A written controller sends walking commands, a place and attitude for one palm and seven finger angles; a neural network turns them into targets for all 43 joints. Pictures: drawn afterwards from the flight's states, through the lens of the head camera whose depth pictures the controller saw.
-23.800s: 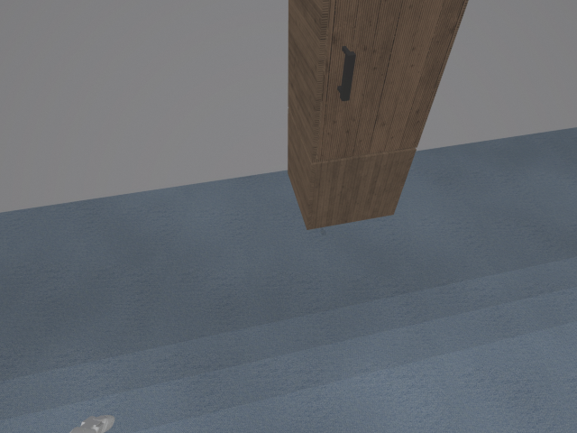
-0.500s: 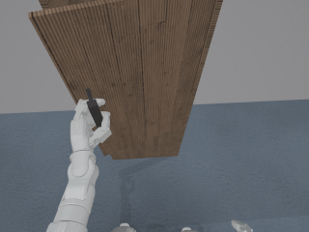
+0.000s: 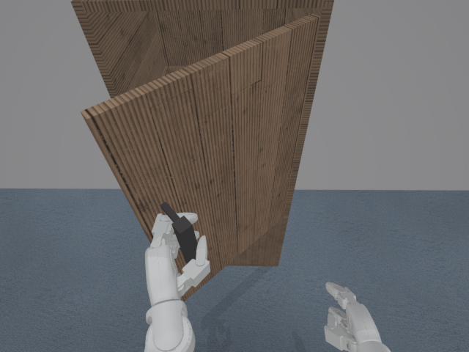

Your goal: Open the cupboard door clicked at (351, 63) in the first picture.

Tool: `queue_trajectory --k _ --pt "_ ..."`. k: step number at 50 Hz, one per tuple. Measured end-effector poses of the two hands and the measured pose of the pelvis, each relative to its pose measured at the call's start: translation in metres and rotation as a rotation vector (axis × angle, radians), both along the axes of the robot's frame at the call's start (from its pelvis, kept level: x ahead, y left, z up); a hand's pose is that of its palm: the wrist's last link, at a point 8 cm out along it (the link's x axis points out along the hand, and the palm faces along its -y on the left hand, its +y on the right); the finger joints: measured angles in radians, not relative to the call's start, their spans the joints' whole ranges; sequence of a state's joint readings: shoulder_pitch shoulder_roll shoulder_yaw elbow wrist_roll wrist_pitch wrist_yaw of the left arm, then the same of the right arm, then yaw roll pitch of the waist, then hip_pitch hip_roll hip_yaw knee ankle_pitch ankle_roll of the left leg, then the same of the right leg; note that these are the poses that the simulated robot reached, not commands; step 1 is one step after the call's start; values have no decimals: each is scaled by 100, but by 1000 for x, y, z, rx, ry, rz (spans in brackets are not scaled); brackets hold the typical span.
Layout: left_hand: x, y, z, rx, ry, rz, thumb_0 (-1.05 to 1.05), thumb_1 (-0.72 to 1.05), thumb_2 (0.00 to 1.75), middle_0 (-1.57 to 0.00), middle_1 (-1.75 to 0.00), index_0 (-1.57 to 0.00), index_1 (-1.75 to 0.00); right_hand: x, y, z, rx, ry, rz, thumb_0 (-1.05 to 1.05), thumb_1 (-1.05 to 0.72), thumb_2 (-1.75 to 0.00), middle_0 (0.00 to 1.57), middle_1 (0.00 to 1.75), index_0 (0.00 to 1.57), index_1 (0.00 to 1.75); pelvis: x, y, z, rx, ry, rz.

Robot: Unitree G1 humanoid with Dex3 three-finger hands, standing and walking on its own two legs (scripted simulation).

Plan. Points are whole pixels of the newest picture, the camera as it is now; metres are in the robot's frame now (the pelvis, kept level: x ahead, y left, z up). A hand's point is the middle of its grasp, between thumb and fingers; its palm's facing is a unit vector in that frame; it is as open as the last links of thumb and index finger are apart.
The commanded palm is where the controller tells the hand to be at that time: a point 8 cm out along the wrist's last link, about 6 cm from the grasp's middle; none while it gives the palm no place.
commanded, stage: open thumb and fingers to let go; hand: left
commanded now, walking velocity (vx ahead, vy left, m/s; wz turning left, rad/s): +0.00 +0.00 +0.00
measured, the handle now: (181, 236) +0.31 +0.10 +0.04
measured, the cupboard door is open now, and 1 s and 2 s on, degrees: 43 39 42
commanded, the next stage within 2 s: slide the hand sideways off the handle in 0.84 s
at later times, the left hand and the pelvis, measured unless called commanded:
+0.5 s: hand (199, 256) +0.27 +0.07 +0.05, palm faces +0.36 -0.93 -0.02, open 11.9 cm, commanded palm +0.22 +0.11 +0.05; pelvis -0.03 -0.01 -0.01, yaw +0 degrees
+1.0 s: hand (195, 257) +0.27 +0.07 +0.05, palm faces +0.22 -0.97 -0.03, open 15.5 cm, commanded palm +0.23 +0.11 +0.05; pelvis -0.05 +0.03 -0.01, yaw -1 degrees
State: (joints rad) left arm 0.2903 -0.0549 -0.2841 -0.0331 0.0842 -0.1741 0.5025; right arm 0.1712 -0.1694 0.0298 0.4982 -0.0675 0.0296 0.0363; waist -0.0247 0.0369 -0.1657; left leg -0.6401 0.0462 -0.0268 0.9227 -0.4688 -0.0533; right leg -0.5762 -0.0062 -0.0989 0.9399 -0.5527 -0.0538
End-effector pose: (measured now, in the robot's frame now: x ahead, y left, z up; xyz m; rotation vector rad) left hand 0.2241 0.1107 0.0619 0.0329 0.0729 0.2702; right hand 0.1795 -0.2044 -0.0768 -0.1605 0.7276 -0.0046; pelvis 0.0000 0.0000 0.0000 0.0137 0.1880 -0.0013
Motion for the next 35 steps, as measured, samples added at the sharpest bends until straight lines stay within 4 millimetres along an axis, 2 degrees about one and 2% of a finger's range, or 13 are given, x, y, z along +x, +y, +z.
queue_trajectory --k 9,16,21,27,35 --pt "6 -1 -7 6 -16 109 -2 58 77 -36 -130 -36 -132 -31 -31 -25 -56 97 -21 1 -91 -90 20 30 20 30 -15 -13 -5 17 13 16" --pt "3 -2 -9 3 -36 116 0 34 66 -34 -127 -35 -129 -59 -36 -34 -52 137 -47 1 -91 -90 20 30 19 30 -24 -14 -5 22 15 9" --pt "3 -3 -9 3 -55 103 0 6 54 -33 -125 -34 -126 -71 -34 -38 -48 148 -57 1 -91 -90 20 30 19 30 -31 -11 -7 19 16 5" --pt "5 2 -10 -3 -60 101 0 -27 40 -31 -121 -31 -121 -73 -24 -37 -45 135 -59 1 -91 -90 20 30 19 30 -36 -3 -7 13 13 -1" --pt "9 7 -11 -5 -71 75 -1 -45 32 -27 -98 -27 -98 -64 -5 -30 -45 93 -44 1 -91 -90 20 30 20 30 -39 12 -8 -1 10 -6"
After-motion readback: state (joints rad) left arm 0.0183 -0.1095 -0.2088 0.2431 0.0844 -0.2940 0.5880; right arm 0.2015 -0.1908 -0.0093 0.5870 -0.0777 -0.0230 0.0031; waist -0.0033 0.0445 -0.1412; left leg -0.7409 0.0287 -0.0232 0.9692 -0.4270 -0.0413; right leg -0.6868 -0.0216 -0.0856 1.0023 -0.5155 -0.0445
